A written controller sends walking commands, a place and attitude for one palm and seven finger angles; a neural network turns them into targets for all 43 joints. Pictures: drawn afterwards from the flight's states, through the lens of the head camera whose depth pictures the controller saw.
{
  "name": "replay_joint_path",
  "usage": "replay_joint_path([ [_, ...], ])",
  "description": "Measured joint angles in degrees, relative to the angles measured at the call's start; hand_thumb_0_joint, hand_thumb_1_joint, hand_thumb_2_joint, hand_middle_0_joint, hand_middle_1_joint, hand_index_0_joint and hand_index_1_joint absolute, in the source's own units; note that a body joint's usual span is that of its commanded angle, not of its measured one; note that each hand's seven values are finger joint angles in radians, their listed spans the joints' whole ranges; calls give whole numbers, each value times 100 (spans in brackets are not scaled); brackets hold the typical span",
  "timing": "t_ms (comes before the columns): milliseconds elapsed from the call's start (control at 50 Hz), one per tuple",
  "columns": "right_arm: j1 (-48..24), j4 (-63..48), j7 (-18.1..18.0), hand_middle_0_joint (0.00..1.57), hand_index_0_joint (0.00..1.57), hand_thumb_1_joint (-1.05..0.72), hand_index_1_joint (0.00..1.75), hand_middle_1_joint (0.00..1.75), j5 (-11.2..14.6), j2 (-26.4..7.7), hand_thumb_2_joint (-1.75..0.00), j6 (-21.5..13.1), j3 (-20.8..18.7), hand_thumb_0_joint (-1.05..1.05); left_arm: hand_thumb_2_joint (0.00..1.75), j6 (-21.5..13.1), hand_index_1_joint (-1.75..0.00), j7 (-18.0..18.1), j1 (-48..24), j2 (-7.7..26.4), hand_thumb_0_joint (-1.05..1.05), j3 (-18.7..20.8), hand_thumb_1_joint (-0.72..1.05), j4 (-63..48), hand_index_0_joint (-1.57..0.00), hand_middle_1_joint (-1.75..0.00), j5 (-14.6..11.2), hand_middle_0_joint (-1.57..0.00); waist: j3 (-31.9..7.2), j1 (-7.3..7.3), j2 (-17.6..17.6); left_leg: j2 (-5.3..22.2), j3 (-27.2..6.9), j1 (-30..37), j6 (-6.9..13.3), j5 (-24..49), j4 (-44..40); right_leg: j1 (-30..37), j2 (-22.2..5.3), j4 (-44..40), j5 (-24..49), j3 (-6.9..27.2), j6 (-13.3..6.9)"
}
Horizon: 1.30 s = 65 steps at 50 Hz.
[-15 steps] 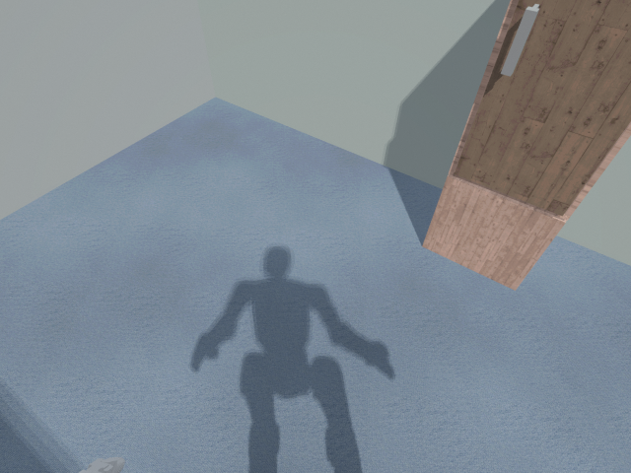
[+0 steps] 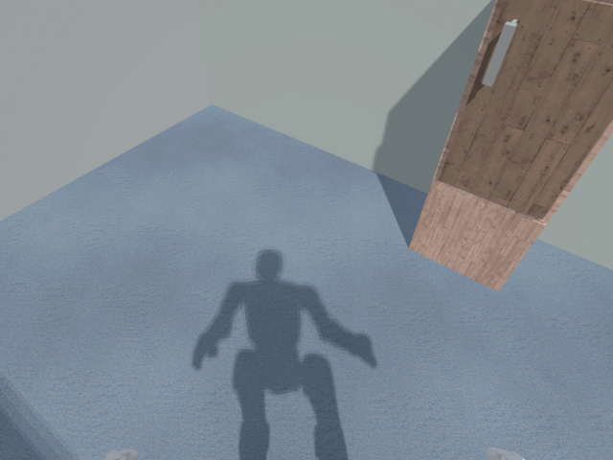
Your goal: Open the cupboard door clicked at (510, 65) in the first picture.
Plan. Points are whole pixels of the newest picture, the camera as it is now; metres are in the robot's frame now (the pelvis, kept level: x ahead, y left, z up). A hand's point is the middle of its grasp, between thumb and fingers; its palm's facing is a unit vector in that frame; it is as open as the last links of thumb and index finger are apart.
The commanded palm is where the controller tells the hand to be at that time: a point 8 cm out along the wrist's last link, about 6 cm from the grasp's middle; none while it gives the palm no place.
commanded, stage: stand and wait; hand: left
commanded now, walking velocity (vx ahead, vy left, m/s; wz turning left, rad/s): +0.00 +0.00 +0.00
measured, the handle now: (500, 52) +1.06 -0.44 +0.11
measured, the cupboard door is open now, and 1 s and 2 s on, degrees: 0 0 0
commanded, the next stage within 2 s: look at it before walking up in 0.82 s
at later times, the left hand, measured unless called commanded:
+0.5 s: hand out of the picture +0.05 +0.24 -0.15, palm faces -0.03 -0.94 -0.34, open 7.4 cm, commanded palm none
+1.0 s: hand out of the picture +0.06 +0.23 -0.15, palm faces -0.04 -0.94 -0.34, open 7.4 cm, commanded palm none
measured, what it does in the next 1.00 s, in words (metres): stands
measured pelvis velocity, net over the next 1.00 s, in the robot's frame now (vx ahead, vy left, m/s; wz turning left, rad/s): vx -0.01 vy -0.01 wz -0.01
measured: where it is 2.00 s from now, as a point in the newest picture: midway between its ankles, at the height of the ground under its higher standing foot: outside the picture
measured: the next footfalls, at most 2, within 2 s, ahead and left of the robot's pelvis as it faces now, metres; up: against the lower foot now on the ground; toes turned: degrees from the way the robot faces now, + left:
none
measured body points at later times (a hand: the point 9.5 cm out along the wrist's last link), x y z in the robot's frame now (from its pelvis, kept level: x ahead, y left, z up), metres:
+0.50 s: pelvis -0.02 -0.01 +0.00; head -0.02 +0.00 +0.45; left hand +0.05 +0.29 -0.13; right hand +0.05 -0.31 -0.13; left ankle -0.01 +0.11 -0.74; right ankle -0.01 -0.13 -0.74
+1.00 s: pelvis -0.01 -0.01 +0.00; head +0.00 -0.01 +0.45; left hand +0.06 +0.28 -0.13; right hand +0.06 -0.31 -0.13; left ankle -0.01 +0.11 -0.74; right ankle -0.01 -0.13 -0.74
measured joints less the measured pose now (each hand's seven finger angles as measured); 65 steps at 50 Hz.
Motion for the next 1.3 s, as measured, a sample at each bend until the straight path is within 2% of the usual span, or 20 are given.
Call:
replay_joint_path([
  [480, 353, 529, 19, 20, 21, -91, 30, 30, 31, -134, -90, 46, -20, 1, 90, 0, -30, -20, 135, 125, 0, 27, 90, 386, -20, -30, -9, -20, 137, -57, 32, 74, 5, 11, -63, 333, -303, 5, 72, -314, 349, 5, -52],
  [1300, 107, 488, 8, 20, 21, -91, 30, 30, 38, -143, -90, 6, 13, 1, 90, -57, -30, -18, -16, 86, 0, 27, 90, 370, -20, -30, -1, -20, 152, -30, 73, 156, -13, 114, -154, 301, -487, 68, 151, -420, 281, -15, -139],
])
